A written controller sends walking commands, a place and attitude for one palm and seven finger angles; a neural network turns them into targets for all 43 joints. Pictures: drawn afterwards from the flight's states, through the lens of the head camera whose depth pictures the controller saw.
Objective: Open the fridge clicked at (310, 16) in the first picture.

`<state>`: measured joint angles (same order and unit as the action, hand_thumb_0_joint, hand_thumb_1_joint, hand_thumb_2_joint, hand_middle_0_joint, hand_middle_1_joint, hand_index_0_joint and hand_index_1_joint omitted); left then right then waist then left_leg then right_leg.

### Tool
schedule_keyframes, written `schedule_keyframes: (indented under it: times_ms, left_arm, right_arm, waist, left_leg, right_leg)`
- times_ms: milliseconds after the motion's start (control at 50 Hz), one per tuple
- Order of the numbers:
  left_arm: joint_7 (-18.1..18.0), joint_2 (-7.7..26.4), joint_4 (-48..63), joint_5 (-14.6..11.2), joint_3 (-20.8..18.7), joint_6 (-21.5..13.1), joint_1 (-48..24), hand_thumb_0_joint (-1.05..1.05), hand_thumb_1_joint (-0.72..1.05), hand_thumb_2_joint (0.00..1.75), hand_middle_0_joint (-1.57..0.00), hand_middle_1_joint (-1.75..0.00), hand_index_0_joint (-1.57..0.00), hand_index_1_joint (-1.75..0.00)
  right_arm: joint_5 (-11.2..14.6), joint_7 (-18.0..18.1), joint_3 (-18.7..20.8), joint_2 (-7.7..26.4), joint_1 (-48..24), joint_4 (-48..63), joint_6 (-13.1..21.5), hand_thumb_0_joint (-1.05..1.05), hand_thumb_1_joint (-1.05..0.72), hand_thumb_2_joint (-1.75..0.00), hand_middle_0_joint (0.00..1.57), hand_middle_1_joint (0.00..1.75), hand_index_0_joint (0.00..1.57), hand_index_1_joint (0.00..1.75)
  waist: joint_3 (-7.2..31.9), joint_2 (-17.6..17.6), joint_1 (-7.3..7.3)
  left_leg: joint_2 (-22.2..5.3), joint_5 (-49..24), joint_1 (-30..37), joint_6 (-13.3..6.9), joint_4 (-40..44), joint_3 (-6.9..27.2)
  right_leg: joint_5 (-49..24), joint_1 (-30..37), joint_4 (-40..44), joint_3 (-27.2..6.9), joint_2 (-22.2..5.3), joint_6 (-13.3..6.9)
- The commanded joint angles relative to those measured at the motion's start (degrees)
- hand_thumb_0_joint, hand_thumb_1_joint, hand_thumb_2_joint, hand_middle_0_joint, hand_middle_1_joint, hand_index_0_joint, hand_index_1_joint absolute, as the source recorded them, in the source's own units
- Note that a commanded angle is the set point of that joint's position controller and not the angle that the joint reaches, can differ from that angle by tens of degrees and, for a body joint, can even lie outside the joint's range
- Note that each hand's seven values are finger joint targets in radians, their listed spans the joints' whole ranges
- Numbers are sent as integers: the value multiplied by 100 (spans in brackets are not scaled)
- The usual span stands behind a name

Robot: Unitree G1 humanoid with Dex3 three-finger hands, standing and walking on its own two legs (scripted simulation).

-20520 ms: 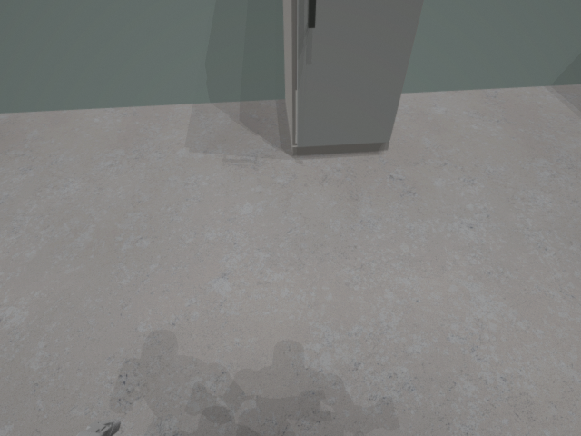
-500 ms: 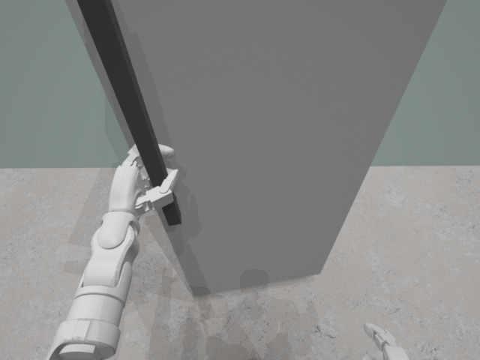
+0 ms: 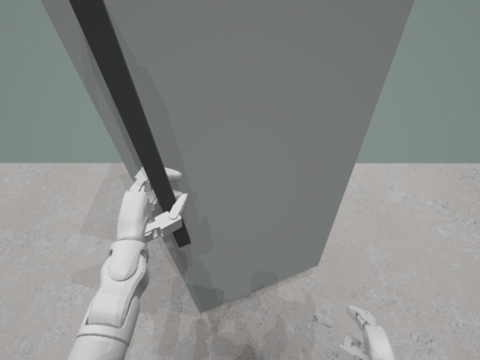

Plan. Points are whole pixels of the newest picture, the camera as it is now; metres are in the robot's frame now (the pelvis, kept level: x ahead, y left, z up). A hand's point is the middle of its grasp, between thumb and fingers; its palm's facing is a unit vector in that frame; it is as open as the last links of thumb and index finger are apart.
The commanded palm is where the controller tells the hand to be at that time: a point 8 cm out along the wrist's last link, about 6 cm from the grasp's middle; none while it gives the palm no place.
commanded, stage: walk backward, drawing the door open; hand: left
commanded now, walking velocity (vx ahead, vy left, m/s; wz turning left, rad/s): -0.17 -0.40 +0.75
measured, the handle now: (149, 150) +0.38 +0.14 +0.18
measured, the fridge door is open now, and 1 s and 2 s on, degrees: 23 58 74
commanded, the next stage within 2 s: stop walking and hold the door back in 1.42 s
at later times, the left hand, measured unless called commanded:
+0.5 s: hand (226, 280) +0.22 +0.02 +0.09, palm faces +0.24 -0.95 -0.17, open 6.8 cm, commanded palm +0.18 +0.06 +0.09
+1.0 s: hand (323, 331) +0.15 -0.10 +0.08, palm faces +0.68 -0.71 -0.19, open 7.0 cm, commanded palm +0.10 -0.08 +0.09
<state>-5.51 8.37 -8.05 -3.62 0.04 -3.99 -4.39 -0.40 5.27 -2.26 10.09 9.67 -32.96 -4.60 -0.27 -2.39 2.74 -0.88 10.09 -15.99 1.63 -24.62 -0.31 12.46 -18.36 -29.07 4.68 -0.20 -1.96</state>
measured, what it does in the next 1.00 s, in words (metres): steps to the right, turning left: left foot, then right foot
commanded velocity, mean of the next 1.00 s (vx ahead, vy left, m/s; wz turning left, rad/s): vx -0.18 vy -0.40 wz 0.75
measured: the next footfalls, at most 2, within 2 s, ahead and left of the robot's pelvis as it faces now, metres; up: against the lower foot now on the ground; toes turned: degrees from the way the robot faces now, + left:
left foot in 0.30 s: +0.03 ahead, +0.06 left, +0.00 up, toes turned +10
right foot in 0.50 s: +0.04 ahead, -0.29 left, +0.00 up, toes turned +19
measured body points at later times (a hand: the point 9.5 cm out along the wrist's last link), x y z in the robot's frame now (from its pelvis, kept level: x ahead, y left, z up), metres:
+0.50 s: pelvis -0.05 -0.17 -0.01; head -0.01 -0.17 +0.43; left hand +0.20 +0.07 +0.10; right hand +0.13 -0.35 -0.13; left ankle -0.01 +0.06 -0.74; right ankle +0.00 -0.30 -0.74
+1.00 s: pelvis +0.03 -0.39 -0.02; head +0.08 -0.35 +0.42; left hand +0.11 -0.06 +0.09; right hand +0.30 -0.42 -0.12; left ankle -0.09 -0.16 -0.73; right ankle +0.17 -0.48 -0.75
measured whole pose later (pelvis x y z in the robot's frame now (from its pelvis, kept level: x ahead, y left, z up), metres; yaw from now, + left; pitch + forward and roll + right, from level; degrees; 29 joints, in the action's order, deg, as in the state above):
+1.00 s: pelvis +0.03 -0.39 -0.02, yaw +43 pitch +0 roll -2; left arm -2.3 10.9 15.6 -0.5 0.7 -2.6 6.3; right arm 0.5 4.4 -0.1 8.8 8.8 -35.3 7.2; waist -7.7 -2.6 -0.4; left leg -9.2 17.9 -23.1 4.3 -35.5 12.8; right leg 14.0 -20.1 -33.1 0.1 -2.3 2.9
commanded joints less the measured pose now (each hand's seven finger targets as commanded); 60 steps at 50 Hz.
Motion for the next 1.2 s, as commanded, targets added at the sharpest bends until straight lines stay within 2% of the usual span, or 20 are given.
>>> schedule_keyframes:
  times_ms: [0, 200, 240, 260, 280, 300, 360, 440, 500, 540, 580, 660, 700, 720, 840, 900, 960, 1000, 1040, 1180]
  left_arm:
    - [242, 604, 1824, 292, -11, -386, -1176, 0, 90, 90, -45, -140, -45, -140]
    - [223, 657, 2237, 284, -165, -80, -840, 0, 90, 90, -45, -140, -45, -140]
    - [254, 504, 2370, 326, -5, -115, -1012, 0, 90, 90, -45, -140, -45, -140]
    - [281, 472, 2426, 252, 156, -104, -1045, 0, 90, 90, -45, -140, -45, -140]
    - [343, 327, 2784, 164, 268, -200, -1099, 0, 90, 90, -45, -140, -45, -140]
    - [319, 578, 2733, 435, -84, -239, -672, 0, 90, 90, -45, -140, -45, -140]
    - [387, 835, 3058, 489, -406, -308, -452, 0, 90, 90, -45, -140, -45, -140]
    - [371, 260, 3093, 330, 146, -295, -716, 0, 90, 90, -45, -140, -45, -140]
    - [339, 603, 3254, 358, 35, -428, -926, 0, 90, 90, -45, -140, -45, -140]
    - [336, 644, 3040, 361, -143, -268, -446, 0, 90, 90, -45, -140, -45, -140]
    - [407, 362, 3019, 461, 187, -266, -740, 0, 90, 90, -45, -140, -45, -140]
    - [493, -45, 2996, 387, 686, -538, -590, 0, 90, 90, -45, -140, -45, -140]
    - [506, 19, 3552, 511, 702, -774, -667, 0, 90, 90, -45, -140, -45, -140]
    - [445, 221, 3433, 649, 458, -831, -512, 0, 90, 90, -45, -140, -45, -140]
    - [449, 136, 3864, 455, 212, -524, -177, 0, 90, 90, -45, -140, -45, -140]
    - [354, 294, 3825, 429, 72, -443, -36, 0, 90, 90, -45, -140, -45, -140]
    - [226, 1016, 4136, 434, -430, -416, -104, 0, 90, 90, -45, -140, -45, -140]
    - [196, 1174, 3720, 392, -785, -336, 491, 0, 90, 90, -45, -140, -45, -140]
    - [320, 937, 3752, 439, -628, -452, 151, 0, 90, 90, -45, -140, -45, -140]
    - [302, 579, 3914, 282, -307, -563, 148, 0, 90, 90, -45, -140, -45, -140]
  right_arm:
    - [-14, 44, 383, 715, -529, 753, 352, 0, -90, -90, 20, 30, 20, 30]
    - [94, 150, 416, 467, -450, 417, 898, 0, -90, -90, 20, 30, 20, 30]
    - [107, 178, 395, 424, -121, 282, 1088, 0, -90, -90, 20, 30, 20, 30]
    - [116, 218, 398, 551, 72, 123, 1182, 0, -90, -90, 20, 30, 20, 30]
    - [-2, 210, 512, 904, 85, 312, 1264, 0, -90, -90, 20, 30, 20, 30]
    - [-307, 55, 505, 952, -523, 570, 1165, 0, -90, -90, 20, 30, 20, 30]
    - [-285, 32, 532, 823, -949, 462, 912, 0, -90, -90, 20, 30, 20, 30]
    - [-31, 28, 568, 687, -509, 355, 1213, 0, -90, -90, 20, 30, 20, 30]
    - [22, -45, 435, 261, -384, 212, 1247, 0, -90, -90, 20, 30, 20, 30]
    - [57, 122, 596, 412, -585, 268, 1242, 0, -90, -90, 20, 30, 20, 30]
    - [-32, 240, 475, 320, -739, 285, 1394, 0, -90, -90, 20, 30, 20, 30]
    - [-91, 346, 391, 440, -156, 206, 1464, 0, -90, -90, 20, 30, 20, 30]
    - [-289, 171, 502, 850, -124, 400, 1484, 0, -90, -90, 20, 30, 20, 30]
    - [-279, 81, 511, 938, -291, 414, 1456, 0, -90, -90, 20, 30, 20, 30]
    - [-94, -50, 628, 786, -493, 440, 1444, 0, -90, -90, 20, 30, 20, 30]
    - [96, -28, 553, 712, -610, 562, 1418, 0, -90, -90, 20, 30, 20, 30]
    - [142, -30, 429, 285, -509, 431, 1333, 0, -90, -90, 20, 30, 20, 30]
    - [100, 30, 594, 277, -593, 391, 1306, 0, -90, -90, 20, 30, 20, 30]
    - [-7, 148, 502, 207, -892, 455, 1340, 0, -90, -90, 20, 30, 20, 30]
    - [-47, 268, 423, 376, -203, 557, 1344, 0, -90, -90, 20, 30, 20, 30]
  waist:
    - [1399, -179, 38]
    - [1101, 917, -20]
    - [834, 784, 201]
    - [667, 185, 472]
    - [568, -1587, 592]
    - [793, -1290, -60]
    - [269, -472, -266]
    - [1372, -589, -55]
    - [1297, -41, 262]
    - [1211, 1640, -186]
    - [496, 1578, -204]
    - [704, 653, 279]
    - [1100, -1042, 129]
    - [1111, -269, 93]
    - [991, -976, -144]
    - [896, -1369, -159]
    - [1022, 474, -64]
    - [1504, 2296, -416]
    - [854, 1713, -276]
    - [1017, 766, 106]
  left_leg:
    - [-892, -954, 136, -624, 530, 1057]
    - [112, 1277, -571, -129, -2369, -444]
    - [-55, 1211, 333, -253, -1642, -459]
    - [-323, 492, 1379, -433, -68, 167]
    - [-2114, -740, 1724, -1283, 1919, 3147]
    - [-3152, -16, 470, -1497, 1818, 5023]
    - [-2197, 1743, -934, -1154, 1012, 3089]
    - [-548, 1853, -727, -221, 430, 1033]
    - [282, 575, 183, 103, -1640, -295]
    - [146, 1539, -671, 86, -3798, -349]
    - [-141, 2118, -1485, 17, -4448, -171]
    - [-389, 449, 505, -188, -516, -88]
    - [-3143, -3972, 2916, -1385, 658, 3954]
    - [-3229, -3601, 2658, -1492, 514, 4113]
    - [-1546, -567, 152, -638, 301, 1261]
    - [-982, 1556, -779, -491, 443, 948]
    - [229, 1941, -734, 70, -1956, -301]
    - [181, 2730, -1447, 54, -5151, -171]
    - [-173, 2432, -1714, 78, -5708, -191]
    - [-407, 900, 760, -156, -454, -428]
  right_leg:
    - [-562, 890, 274, -382, -69, 266]
    - [-734, 582, 1066, 18, -971, 122]
    - [-1122, -185, 603, 490, -576, 726]
    - [-1185, -1040, -687, 728, -57, 1043]
    - [437, -2212, -3293, 452, 651, 1367]
    - [1358, -1481, -4755, -1378, -22, 676]
    - [1306, -743, -3367, -1721, -270, 341]
    - [1058, 1564, 343, 7, 420, 376]
    - [-129, 23, 516, -7, -658, -10]
    - [-20, 20, 993, -617, -1321, -643]
    - [-1508, 339, 620, -665, -1614, -1098]
    - [-2573, -10, -1792, 359, -935, -451]
    - [1968, -2838, -4249, -532, -37, 583]
    - [1627, -2926, -4585, -1071, -187, 486]
    - [610, -152, -2149, -660, -167, 506]
    - [249, 1272, -433, 151, 275, 624]
    - [346, 785, 1127, -400, -694, 124]
    - [-54, 735, 1171, -1672, -2050, -822]
    - [-1183, 692, 638, -836, -1810, -1076]
    - [-1399, -100, -1077, 272, -1173, -474]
